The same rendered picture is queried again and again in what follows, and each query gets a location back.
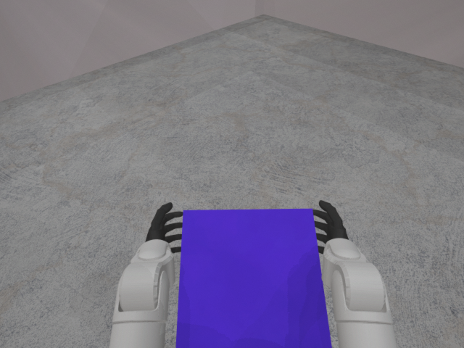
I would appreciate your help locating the robot left hand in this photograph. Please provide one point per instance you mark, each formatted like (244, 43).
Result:
(158, 228)

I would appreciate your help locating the robot right hand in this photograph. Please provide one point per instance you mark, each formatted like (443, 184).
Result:
(334, 227)

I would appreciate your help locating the right robot forearm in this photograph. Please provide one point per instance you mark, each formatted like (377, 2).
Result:
(360, 302)

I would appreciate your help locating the left robot forearm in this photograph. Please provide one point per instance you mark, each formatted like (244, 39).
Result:
(141, 303)

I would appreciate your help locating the carton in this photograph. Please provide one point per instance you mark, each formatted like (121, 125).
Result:
(251, 279)

